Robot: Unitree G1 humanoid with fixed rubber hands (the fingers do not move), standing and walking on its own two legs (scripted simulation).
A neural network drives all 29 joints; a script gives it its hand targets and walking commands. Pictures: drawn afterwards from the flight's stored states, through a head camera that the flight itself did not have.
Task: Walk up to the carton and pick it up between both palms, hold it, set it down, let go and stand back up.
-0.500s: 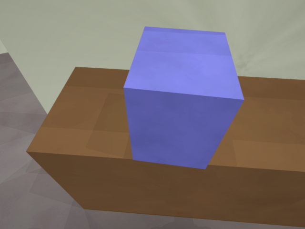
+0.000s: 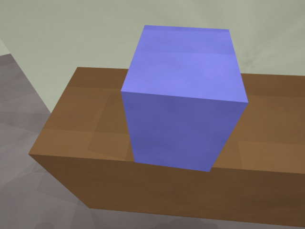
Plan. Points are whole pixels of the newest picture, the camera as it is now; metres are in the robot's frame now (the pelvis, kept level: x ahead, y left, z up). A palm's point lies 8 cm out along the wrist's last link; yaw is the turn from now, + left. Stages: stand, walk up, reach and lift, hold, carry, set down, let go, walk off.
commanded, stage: walk up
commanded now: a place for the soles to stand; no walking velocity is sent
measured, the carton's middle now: (178, 101) +0.43 -0.05 +0.09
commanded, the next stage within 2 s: none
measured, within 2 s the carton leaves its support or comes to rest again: neither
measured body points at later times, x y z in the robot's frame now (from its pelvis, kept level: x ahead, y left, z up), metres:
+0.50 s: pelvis +0.04 +0.04 -0.01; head +0.07 +0.03 +0.44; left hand +0.09 +0.28 -0.15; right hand +0.05 -0.19 -0.16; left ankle +0.01 +0.11 -0.73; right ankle +0.12 -0.06 -0.71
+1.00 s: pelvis -0.01 +0.04 -0.01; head +0.03 +0.07 +0.44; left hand +0.13 +0.27 -0.16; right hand -0.02 -0.20 -0.14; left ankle +0.01 +0.18 -0.73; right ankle +0.02 -0.08 -0.69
